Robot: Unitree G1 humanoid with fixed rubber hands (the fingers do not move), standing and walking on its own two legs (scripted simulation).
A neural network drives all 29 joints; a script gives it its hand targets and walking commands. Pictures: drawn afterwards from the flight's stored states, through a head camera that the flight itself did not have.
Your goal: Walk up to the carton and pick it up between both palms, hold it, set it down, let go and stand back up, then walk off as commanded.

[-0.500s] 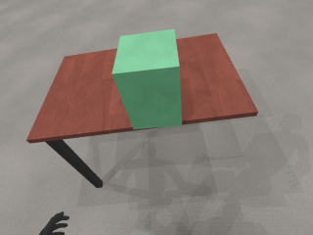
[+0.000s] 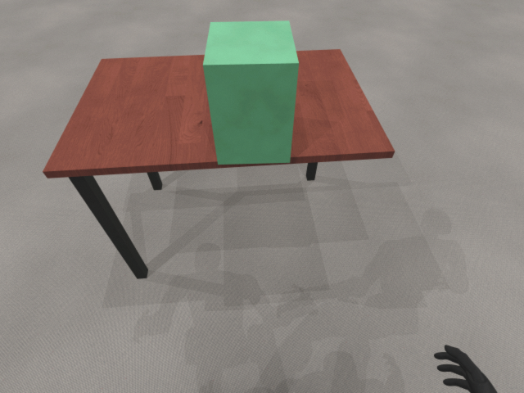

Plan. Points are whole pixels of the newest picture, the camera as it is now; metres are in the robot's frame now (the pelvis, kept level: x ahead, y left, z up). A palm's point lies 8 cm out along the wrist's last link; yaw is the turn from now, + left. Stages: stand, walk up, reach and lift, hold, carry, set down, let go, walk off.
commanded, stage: walk off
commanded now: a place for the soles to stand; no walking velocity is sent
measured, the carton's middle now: (252, 95) +0.78 +0.01 +0.04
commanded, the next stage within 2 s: none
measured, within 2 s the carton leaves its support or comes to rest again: neither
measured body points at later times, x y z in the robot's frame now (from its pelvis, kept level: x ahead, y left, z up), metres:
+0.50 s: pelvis -0.18 +0.02 +0.00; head -0.11 +0.00 +0.44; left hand -0.03 +0.35 -0.07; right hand -0.08 -0.32 -0.12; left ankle -0.20 +0.15 -0.70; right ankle -0.07 -0.10 -0.73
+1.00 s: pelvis -0.34 +0.04 +0.01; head -0.33 +0.00 +0.45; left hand -0.25 +0.37 -0.07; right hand -0.24 -0.29 -0.11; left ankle -0.24 +0.16 -0.71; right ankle -0.37 -0.07 -0.73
